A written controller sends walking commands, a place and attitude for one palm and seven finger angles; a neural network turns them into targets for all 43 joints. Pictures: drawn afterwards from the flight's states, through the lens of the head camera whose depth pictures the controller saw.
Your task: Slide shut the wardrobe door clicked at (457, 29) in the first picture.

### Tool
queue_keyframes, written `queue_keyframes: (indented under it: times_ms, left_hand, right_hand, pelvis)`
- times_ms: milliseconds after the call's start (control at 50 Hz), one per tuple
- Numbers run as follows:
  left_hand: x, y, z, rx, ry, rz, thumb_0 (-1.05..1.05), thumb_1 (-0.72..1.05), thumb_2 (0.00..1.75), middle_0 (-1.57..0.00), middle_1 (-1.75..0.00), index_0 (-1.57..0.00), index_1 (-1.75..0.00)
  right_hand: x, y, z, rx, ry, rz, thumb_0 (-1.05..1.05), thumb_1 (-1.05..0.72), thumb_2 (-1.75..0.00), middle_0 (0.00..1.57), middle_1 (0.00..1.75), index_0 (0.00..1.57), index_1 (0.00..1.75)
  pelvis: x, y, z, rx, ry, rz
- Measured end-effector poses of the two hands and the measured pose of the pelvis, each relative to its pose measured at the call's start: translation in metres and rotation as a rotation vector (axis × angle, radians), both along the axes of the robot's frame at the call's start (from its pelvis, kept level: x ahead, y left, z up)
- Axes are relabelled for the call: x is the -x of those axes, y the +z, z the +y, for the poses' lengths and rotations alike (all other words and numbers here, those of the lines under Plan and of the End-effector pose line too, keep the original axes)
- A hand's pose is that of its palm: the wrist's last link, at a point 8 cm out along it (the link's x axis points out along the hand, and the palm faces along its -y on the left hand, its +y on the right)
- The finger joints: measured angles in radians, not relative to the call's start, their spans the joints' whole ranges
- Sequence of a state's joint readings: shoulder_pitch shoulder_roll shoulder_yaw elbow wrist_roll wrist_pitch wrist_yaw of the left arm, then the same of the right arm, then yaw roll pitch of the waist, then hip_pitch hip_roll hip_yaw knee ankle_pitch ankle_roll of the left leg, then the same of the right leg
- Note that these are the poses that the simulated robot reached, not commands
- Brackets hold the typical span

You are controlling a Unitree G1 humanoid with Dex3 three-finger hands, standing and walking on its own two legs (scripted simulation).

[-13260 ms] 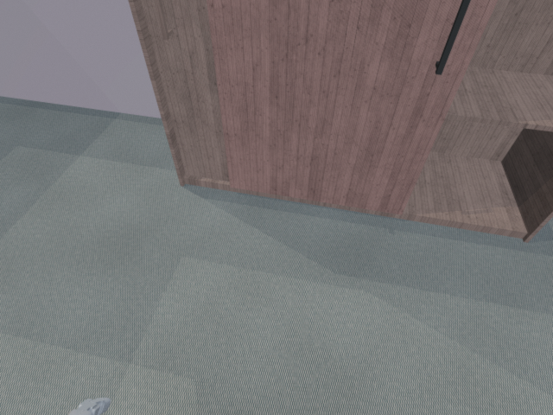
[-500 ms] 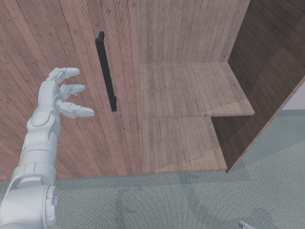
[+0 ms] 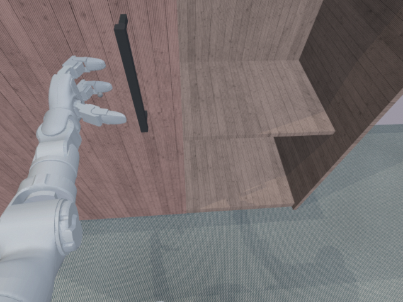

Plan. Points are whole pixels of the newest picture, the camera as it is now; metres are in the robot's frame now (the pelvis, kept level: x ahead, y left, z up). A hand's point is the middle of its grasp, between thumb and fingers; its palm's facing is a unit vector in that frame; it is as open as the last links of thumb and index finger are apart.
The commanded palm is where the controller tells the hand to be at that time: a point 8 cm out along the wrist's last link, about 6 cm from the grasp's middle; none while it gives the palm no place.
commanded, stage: move the hooked fingers beside the handle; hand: left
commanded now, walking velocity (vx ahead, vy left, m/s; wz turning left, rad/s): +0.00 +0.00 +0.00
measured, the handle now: (135, 82) +0.52 +0.12 +0.13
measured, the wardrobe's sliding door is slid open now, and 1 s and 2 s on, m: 0.56 0.56 0.56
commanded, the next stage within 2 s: feel for the door with the fingertips in 0.64 s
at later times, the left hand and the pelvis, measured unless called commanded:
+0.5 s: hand (101, 95) +0.48 +0.19 +0.13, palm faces +0.09 -1.00 -0.02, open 13.4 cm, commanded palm +0.47 +0.22 +0.13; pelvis -0.01 +0.01 -0.01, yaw +0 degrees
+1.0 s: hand (102, 95) +0.48 +0.18 +0.13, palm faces +0.11 -0.99 -0.02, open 13.4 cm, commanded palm +0.47 +0.20 +0.13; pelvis -0.01 +0.00 -0.01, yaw +2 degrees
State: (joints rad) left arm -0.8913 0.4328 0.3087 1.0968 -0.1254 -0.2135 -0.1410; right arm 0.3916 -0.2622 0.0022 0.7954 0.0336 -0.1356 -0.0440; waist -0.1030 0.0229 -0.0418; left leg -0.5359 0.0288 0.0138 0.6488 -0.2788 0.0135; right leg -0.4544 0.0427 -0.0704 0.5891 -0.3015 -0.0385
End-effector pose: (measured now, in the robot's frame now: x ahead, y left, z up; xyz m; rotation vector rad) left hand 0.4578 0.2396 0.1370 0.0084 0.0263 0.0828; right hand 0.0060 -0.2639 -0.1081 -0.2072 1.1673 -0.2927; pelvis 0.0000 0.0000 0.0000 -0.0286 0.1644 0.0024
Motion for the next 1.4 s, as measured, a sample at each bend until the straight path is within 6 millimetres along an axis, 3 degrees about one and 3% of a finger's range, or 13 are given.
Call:
queue_keyframes:
  times_ms: [340,600,1000,1400]
  left_hand:
    - [0.0,-0.001,-0.001,0.0,0.003,-0.007,-0.01,-0.5,0.3,-0.37,-1.28,-0.4,-1.26]
    - [0.0,-0.001,-0.002,-0.008,0.011,-0.015,-0.01,-0.5,0.3,-0.36,-1.29,-0.39,-1.27]
    - [0.001,-0.001,-0.004,-0.007,0.029,-0.012,-0.01,-0.5,0.3,-0.36,-1.29,-0.38,-1.28]
    - [0.002,0.0,-0.008,-0.022,0.054,-0.01,-0.01,-0.5,0.3,-0.34,-1.3,-0.35,-1.32]
  right_hand:
    - [0.007,0.0,0.009,0.002,0.034,-0.031,0.0,-0.91,-0.89,0.2,0.3,0.2,0.3]
    - [0.014,-0.003,0.011,-0.008,0.037,-0.009,0.0,-0.91,-0.89,0.2,0.3,0.2,0.3]
    - [0.0,-0.004,0.005,-0.009,0.072,-0.021,0.0,-0.91,-0.89,0.2,0.3,0.2,0.3]
    - [-0.015,-0.008,0.012,-0.029,0.124,-0.034,0.0,-0.91,-0.89,0.2,0.3,0.2,0.3]
  pelvis:
    - [0.014,-0.006,0.008,0.008,0.009,0.021]
    - [0.014,-0.007,0.009,0.009,0.012,0.023]
    - [0.013,-0.008,0.004,0.012,0.03,0.031]
    - [0.011,-0.008,0.006,0.013,0.053,0.03]
